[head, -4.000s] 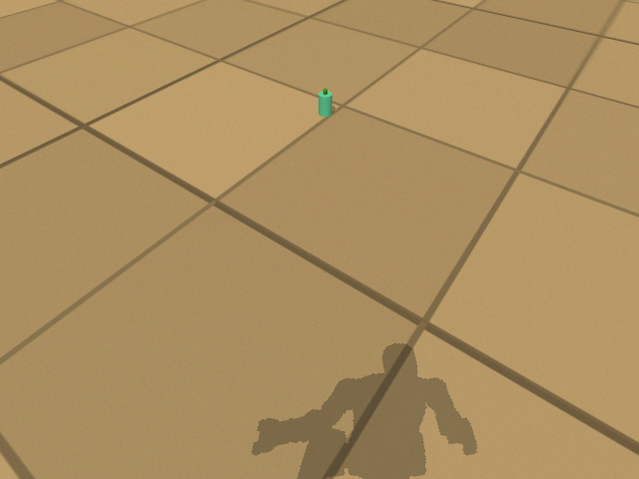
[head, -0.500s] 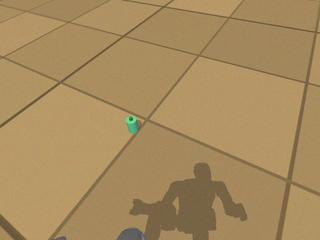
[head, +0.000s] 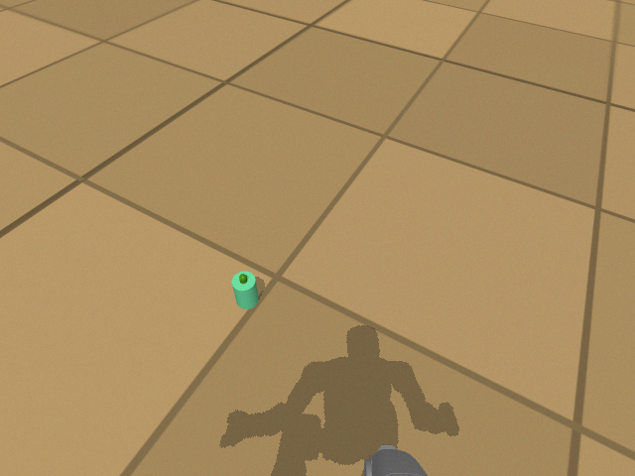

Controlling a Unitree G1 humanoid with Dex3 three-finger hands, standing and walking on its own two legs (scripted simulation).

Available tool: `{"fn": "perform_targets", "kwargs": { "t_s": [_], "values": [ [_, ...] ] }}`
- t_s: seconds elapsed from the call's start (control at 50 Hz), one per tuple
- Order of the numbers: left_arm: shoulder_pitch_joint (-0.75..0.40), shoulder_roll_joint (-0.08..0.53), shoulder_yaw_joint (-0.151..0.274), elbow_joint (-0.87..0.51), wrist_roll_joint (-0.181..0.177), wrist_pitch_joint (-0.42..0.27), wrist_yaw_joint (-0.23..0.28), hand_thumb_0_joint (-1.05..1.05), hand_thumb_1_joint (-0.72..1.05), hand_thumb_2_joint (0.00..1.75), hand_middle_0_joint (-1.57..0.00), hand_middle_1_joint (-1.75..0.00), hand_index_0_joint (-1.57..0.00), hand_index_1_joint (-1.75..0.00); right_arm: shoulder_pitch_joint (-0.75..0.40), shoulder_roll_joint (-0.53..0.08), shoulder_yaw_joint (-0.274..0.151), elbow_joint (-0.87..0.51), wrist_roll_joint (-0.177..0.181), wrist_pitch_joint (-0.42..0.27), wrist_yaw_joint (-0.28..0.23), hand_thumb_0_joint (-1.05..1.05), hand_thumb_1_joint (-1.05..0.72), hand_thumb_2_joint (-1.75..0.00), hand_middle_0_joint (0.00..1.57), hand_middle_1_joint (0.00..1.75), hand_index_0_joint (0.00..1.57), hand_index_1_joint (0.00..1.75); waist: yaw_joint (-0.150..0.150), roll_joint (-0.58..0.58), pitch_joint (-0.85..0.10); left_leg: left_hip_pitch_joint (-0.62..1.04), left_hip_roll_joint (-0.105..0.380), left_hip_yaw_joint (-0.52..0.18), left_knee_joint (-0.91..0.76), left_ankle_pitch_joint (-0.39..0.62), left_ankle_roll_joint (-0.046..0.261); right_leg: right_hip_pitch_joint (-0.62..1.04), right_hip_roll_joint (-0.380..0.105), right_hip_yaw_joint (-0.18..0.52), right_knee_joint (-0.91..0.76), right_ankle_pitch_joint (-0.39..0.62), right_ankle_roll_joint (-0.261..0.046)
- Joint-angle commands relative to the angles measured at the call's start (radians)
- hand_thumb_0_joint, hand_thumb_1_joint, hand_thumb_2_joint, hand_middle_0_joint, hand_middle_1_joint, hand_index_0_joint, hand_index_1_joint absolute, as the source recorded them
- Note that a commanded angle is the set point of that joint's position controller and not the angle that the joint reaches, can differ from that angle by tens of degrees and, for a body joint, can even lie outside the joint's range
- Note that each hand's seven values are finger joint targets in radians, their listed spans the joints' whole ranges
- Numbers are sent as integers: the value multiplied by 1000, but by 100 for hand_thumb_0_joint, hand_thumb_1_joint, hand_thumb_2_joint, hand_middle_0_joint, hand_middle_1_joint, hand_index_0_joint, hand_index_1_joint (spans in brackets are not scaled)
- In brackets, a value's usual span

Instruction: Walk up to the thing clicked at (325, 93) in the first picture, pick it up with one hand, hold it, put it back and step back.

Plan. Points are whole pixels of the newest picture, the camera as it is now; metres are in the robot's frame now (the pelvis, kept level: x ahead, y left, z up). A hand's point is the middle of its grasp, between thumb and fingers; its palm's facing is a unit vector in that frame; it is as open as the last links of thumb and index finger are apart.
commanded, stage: walk up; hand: left
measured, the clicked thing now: (245, 288) +0.81 +0.23 -0.69
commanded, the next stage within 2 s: none
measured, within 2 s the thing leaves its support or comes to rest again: neither
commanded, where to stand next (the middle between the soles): +0.46 +0.02 m, yaw +0 degrees
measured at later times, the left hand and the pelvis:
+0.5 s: hand (125, 430) +0.22 +0.29 -0.15, palm faces -0.01 -0.92 -0.38, open 7.4 cm; pelvis +0.18 +0.00 -0.01, yaw +1 degrees
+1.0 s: hand (170, 301) +0.43 +0.27 -0.14, palm faces -0.06 -0.91 -0.41, open 7.4 cm; pelvis +0.33 -0.01 -0.02, yaw -1 degrees
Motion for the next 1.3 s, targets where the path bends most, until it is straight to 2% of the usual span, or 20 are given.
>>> {"fn": "perform_targets", "kwargs": {
  "t_s": [0.0,0.1,0.14,0.18,0.26,0.4,0.46,0.48,0.52,0.54,0.64,0.76,0.86,0.88,0.92,0.94,1.02,1.16,1.22,1.28],
  "values": [
    [-29,171,60,-72,2,-38,2,0,90,90,-20,-30,-20,-30,-14,-281,-87,-80,8,-18,-15,0,-90,-90,20,30,20,30,-3,170,-18,-57,238,-183,-188,8,172,67,8,-17,-147,112,-4],
    [136,225,92,-22,9,-66,25,0,90,90,-20,-30,-20,-30,7,-205,-54,-94,9,-2,-18,0,-90,-90,20,30,20,30,97,-44,-131,-208,124,-62,256,108,87,505,62,-13,-321,35,-46],
    [208,368,119,-34,-2,-73,42,0,90,90,-20,-30,-20,-30,10,-205,-50,-104,9,6,-24,0,-90,-90,20,30,20,30,123,-233,-140,-514,-40,-74,664,-290,11,591,-328,683,-559,-203,-240],
    [107,308,102,-70,-22,-68,47,0,90,90,-20,-30,-20,-30,-12,-250,-62,-64,15,18,-30,0,-90,-90,20,30,20,30,84,-64,-55,-515,46,-199,711,-193,8,472,-281,512,-534,-92,-251],
    [22,255,81,-104,-7,-69,48,0,90,90,-20,-30,-20,-30,57,-216,-64,-12,8,27,-7,0,-90,-90,20,30,20,30,22,-134,-38,-363,72,-139,524,-98,-18,292,-149,188,-522,63,-205],
    [12,276,85,-139,1,-64,38,0,90,90,-20,-30,-20,-30,-35,-199,-78,-34,-8,13,16,0,-90,-90,20,30,20,30,36,-111,-50,-221,66,-79,203,28,-36,206,-149,122,-486,-142,-207],
    [-16,246,67,-148,1,-52,34,0,90,90,-20,-30,-20,-30,62,-214,-94,3,-15,-1,6,0,-90,-90,20,30,20,30,-39,-27,-77,34,6,-16,121,53,-20,62,-107,66,-310,-133,-155],
    [-3,204,51,-152,7,-49,35,0,90,90,-20,-30,-20,-30,154,-249,-107,28,-14,-8,-6,0,-90,-90,20,30,20,30,-86,91,-120,165,7,-65,76,-54,3,-1,-67,29,-113,-71,-128],
    [33,180,44,-144,-8,-38,48,0,90,90,-20,-30,-20,-30,188,-395,-134,-9,-3,-18,-19,0,-90,-90,20,30,20,30,-92,318,-84,173,413,-787,-261,-381,195,-261,119,18,357,-275,-43],
    [3,242,52,-129,-3,-34,59,0,90,90,-20,-30,-20,-30,132,-375,-130,-20,11,-12,-20,0,-90,-90,20,30,20,30,-59,174,-4,61,427,-746,-243,-375,241,-261,55,91,408,-249,-47],
    [81,208,57,-57,-4,-28,33,0,90,90,-20,-30,-20,-30,37,-279,-88,-45,4,-22,-32,0,-90,-90,20,30,20,30,2,191,-34,-32,253,-300,-175,33,174,-65,-1,56,185,-83,-11],
    [-27,176,59,-98,6,-23,9,0,90,90,-20,-30,-20,-30,53,-296,-90,-67,1,-18,-28,0,-90,-90,20,30,20,30,-24,188,-13,-45,244,-245,-187,-38,191,-16,8,-2,-43,17,-4],
    [66,160,64,-47,7,-46,39,0,90,90,-20,-30,-20,-30,6,-232,-58,-83,13,10,-36,0,-90,-90,20,30,20,30,52,80,-97,-130,177,-125,125,269,110,332,95,-45,-297,149,-24],
    [97,203,75,-42,11,-55,48,0,90,90,-20,-30,-20,-30,38,-184,-38,-84,20,10,-39,0,-90,-90,20,30,20,30,70,-27,-151,-178,111,-66,291,238,68,445,57,20,-349,145,-54],
    [102,332,100,-67,-1,-55,57,0,90,90,-20,-30,-20,-30,75,-186,-34,-79,15,28,-51,0,-90,-90,20,30,20,30,72,-213,-156,-424,-24,-79,590,-310,3,494,-310,584,-499,29,-247],
    [79,319,94,-78,-8,-46,58,0,90,90,-20,-30,-20,-30,38,-241,-55,-58,4,37,-60,0,-90,-90,20,30,20,30,68,-119,-85,-428,27,-145,648,-336,0,402,-321,577,-479,11,-294],
    [-28,249,64,-99,0,-33,69,0,90,90,-20,-30,-20,-30,89,-211,-48,13,12,41,-52,0,-90,-90,20,30,20,30,14,-141,-75,-321,49,-122,504,-203,-15,258,-149,226,-425,141,-214],
    [-131,188,28,-92,-13,0,72,0,90,90,-20,-30,-20,-30,49,-180,-41,79,1,33,-67,0,-90,-90,20,30,20,30,-22,-87,-128,-3,13,-84,95,123,-15,65,-107,114,-211,244,-127],
    [-88,169,25,-33,-31,30,79,0,90,90,-20,-30,-20,-30,-117,-318,-55,43,6,25,-66,0,-90,-90,20,30,20,30,25,196,-80,-241,315,-497,-128,-35,159,170,72,17,-31,-237,-19],
    [-77,154,21,32,-19,21,71,0,90,90,-20,-30,-20,-30,-202,-235,-20,63,6,37,-62,0,-90,-90,20,30,20,30,56,146,-76,-259,181,-318,-65,-55,61,272,48,37,-225,-55,-28]
  ]
}}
